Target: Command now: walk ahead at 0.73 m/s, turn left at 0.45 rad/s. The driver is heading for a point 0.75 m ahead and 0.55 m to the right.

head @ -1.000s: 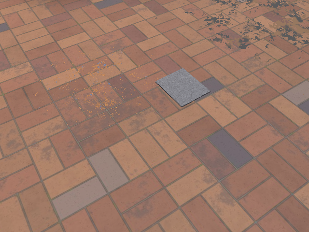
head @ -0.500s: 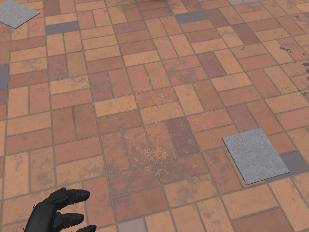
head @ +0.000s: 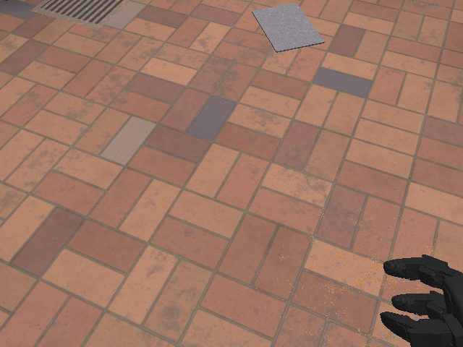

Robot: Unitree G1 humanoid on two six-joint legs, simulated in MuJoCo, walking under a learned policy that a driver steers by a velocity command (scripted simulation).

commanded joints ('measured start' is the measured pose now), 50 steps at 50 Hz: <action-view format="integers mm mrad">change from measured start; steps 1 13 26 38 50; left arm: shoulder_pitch -105 -153 -63 -336 -320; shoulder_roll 236 58 254 211 250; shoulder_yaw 37 50 122 122 125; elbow -85 -146 -234 -408 -435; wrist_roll -13 -61 -38 -44 -47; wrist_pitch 1 61 60 119 124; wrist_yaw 18 23 -34 36 -2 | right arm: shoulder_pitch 443 142 129 102 106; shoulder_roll -81 -33 -58 -22 -101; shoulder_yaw -38 -57 -74 -67 -110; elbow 118 157 116 106 77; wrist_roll -19 19 56 54 4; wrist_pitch -30 -99 11 -4 -22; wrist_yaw -32 -100 -146 -120 -127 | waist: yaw -298 -17 38 -86 -28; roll -139 16 -185 -129 157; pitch -133 -62 -174 -224 -145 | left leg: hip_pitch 696 409 403 206 551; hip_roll -98 204 102 -72 364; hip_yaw -68 -46 88 -266 -618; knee -169 -518 320 70 -471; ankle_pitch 81 600 106 -249 -31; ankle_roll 65 54 -153 -252 77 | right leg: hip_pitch -355 -766 -346 -476 -915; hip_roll -236 -112 -57 -72 83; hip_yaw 87 370 435 755 505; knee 491 862 224 103 895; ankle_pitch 1425 256 917 487 -72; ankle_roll -119 -3 -257 -282 -36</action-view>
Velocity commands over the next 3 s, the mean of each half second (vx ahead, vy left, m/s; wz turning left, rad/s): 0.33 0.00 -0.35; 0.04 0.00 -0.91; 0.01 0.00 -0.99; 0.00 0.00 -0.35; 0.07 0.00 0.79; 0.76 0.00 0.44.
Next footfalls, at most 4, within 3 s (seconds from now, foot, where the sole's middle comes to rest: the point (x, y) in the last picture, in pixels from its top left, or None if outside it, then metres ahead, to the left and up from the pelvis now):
0.04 left None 0.24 0.04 -0.75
0.50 right None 0.44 -0.15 -0.75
0.94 left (253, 302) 0.56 0.02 -0.75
1.38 right None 0.33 -0.10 -0.75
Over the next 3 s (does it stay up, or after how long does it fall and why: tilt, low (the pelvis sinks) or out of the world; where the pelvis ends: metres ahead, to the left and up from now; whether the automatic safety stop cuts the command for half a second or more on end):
stays up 0.69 -0.31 0.02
